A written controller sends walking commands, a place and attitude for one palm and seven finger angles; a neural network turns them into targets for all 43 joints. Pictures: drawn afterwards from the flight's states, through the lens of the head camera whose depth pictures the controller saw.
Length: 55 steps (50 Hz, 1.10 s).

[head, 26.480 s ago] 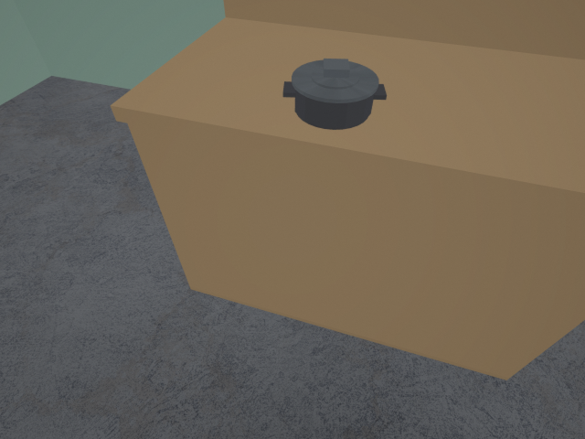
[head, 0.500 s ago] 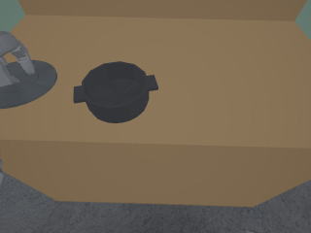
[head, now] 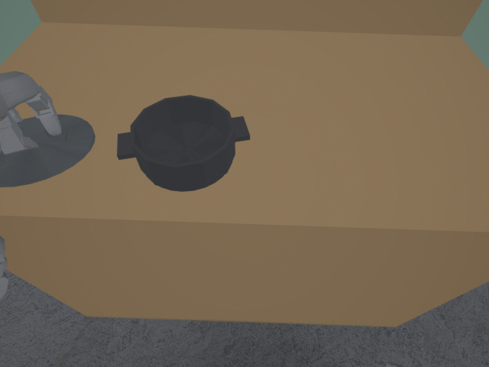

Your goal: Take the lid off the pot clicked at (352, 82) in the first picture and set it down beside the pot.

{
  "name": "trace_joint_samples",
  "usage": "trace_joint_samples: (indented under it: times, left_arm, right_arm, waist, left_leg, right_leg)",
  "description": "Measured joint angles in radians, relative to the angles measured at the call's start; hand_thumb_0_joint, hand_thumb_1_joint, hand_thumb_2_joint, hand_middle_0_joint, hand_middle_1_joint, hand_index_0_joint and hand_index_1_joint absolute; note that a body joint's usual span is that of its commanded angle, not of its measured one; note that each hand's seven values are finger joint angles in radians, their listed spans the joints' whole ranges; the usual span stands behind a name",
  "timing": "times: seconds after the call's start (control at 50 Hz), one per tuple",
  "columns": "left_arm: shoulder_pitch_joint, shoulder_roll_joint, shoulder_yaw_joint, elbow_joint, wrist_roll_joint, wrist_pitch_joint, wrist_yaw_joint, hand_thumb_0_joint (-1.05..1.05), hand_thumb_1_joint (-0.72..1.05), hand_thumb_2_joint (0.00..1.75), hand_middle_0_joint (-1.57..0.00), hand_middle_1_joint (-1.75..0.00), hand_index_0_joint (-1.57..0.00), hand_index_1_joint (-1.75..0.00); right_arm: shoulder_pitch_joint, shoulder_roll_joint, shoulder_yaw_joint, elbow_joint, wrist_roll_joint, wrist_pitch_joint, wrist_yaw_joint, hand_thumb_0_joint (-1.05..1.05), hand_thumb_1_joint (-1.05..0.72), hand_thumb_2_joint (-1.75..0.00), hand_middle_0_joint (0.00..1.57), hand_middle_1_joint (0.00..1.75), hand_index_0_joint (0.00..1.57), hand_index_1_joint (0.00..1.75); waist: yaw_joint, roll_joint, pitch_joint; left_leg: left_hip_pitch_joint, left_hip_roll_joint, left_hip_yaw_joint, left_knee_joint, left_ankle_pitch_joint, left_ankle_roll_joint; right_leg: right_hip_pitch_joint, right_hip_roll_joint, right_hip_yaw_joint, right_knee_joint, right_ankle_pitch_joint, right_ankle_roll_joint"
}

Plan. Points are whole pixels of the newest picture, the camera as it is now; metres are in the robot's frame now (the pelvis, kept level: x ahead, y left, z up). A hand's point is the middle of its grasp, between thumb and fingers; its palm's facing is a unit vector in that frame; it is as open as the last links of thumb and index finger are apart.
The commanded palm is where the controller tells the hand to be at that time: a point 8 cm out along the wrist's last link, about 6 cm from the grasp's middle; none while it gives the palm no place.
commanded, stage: lower the lid onto the table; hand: left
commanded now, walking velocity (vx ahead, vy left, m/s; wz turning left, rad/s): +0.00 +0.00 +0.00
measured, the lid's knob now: (26, 133) +0.45 +0.35 +0.14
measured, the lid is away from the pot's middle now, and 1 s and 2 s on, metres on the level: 0.24 0.25 0.25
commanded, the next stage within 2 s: open the fingers wide in 0.56 s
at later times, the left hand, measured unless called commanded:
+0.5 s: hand (29, 142) +0.43 +0.34 +0.14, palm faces -0.42 -0.20 -0.89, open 6.9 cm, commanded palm +0.45 +0.35 +0.20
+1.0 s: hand (30, 150) +0.42 +0.34 +0.13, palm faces -0.39 -0.12 -0.91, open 7.0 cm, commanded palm +0.44 +0.34 +0.19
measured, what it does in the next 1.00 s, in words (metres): stands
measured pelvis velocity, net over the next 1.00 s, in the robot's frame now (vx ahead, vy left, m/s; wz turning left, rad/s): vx -0.01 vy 0.01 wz -0.03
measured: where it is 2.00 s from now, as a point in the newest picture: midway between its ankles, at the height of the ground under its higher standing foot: outside the picture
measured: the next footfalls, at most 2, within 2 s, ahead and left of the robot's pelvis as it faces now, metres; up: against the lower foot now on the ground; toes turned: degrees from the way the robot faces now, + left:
none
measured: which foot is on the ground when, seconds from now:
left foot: down 0.00-1.00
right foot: down 0.00-1.00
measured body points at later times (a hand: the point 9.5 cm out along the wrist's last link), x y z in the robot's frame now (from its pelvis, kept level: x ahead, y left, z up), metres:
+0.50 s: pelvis +0.00 +0.01 +0.00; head +0.04 +0.01 +0.44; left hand +0.44 +0.34 +0.19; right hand +0.05 -0.28 -0.12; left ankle +0.02 +0.10 -0.74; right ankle -0.01 -0.16 -0.74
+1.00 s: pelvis -0.01 +0.01 -0.01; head +0.04 +0.02 +0.43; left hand +0.44 +0.34 +0.18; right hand +0.04 -0.27 -0.13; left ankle +0.02 +0.10 -0.74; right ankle -0.01 -0.16 -0.74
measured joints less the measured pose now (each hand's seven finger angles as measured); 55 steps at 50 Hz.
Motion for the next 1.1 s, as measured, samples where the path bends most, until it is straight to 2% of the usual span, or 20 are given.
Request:
trace_joint_samples:
  times: [0.24,0.36,0.66,0.7,0.78,0.86,1.1]
  left_arm:
    - [-0.017,-0.005,-0.011,0.079,0.005,-0.035,0.015,0.01,0.05,1.11,-0.63,-0.68,-0.89,-0.83]
    - [-0.009,0.001,0.014,0.103,0.013,-0.061,0.027,0.01,0.05,1.11,-0.63,-0.68,-0.89,-0.83]
    - [-0.065,0.021,-0.003,0.201,0.025,-0.085,0.048,0.01,0.04,1.11,-0.64,-0.69,-0.93,-0.85]
    - [-0.029,0.025,0.009,0.162,0.029,-0.089,0.051,0.01,0.04,1.12,-0.64,-0.7,-0.93,-0.85]
    - [0.064,0.025,0.042,0.066,0.039,-0.144,0.075,0.0,0.05,1.11,-0.63,-0.7,-0.92,-0.86]
    - [0.065,0.025,0.056,0.052,0.024,-0.172,0.076,-0.02,0.07,1.09,-0.61,-0.71,-0.9,-0.86]
    - [0.011,0.014,0.009,0.078,0.041,-0.168,0.08,-0.02,0.09,1.04,-0.59,-0.74,-0.78,-0.85]
  right_arm:
    - [0.009,0.003,0.002,0.012,-0.001,-0.009,-0.006,0.01,-0.91,-0.89,0.2,0.3,0.2,0.3]
    - [0.022,0.004,0.003,0.014,-0.004,-0.015,-0.007,0.01,-0.91,-0.89,0.2,0.3,0.2,0.3]
    - [0.045,0.002,0.008,0.021,0.003,-0.005,-0.007,0.01,-0.91,-0.89,0.2,0.3,0.2,0.3]
    - [0.05,0.004,0.001,0.009,0.0,0.006,-0.003,0.01,-0.91,-0.89,0.2,0.3,0.2,0.3]
    - [0.051,0.011,-0.006,-0.005,-0.008,0.038,-0.007,0.01,-0.91,-0.89,0.2,0.3,0.2,0.3]
    - [0.04,0.019,-0.004,-0.001,-0.005,0.058,-0.013,0.01,-0.91,-0.89,0.2,0.3,0.2,0.3]
    - [0.009,0.019,0.005,-0.004,-0.002,0.055,-0.023,0.01,-0.91,-0.89,0.2,0.3,0.2,0.3]
  waist:
    - [-0.013,-0.008,-0.006]
    - [-0.022,-0.01,-0.013]
    - [-0.031,-0.015,-0.035]
    - [-0.034,-0.012,-0.042]
    - [-0.027,-0.008,-0.045]
    - [-0.021,-0.012,-0.043]
    - [-0.012,-0.013,-0.045]
  left_leg:
    - [-0.023,0.002,0.006,0.023,-0.008,0.002]
    - [-0.037,0.003,0.011,0.035,-0.013,0.004]
    - [-0.097,0.006,0.017,0.09,-0.033,0.008]
    - [-0.104,0.007,0.021,0.094,-0.035,0.009]
    - [-0.109,0.01,0.03,0.101,-0.037,0.01]
    - [-0.12,0.01,0.024,0.11,-0.037,0.01]
    - [-0.147,0.009,0.019,0.136,-0.042,0.011]
  right_leg:
    - [-0.025,0.002,0.007,0.022,-0.005,0.001]
    - [-0.041,0.003,0.012,0.034,-0.009,0.003]
    - [-0.103,0.006,0.021,0.087,-0.025,0.004]
    - [-0.113,0.006,0.025,0.094,-0.027,0.002]
    - [-0.122,0.009,0.034,0.102,-0.028,-0.001]
    - [-0.129,0.009,0.028,0.109,-0.029,-0.003]
    - [-0.153,0.01,0.025,0.132,-0.034,-0.008]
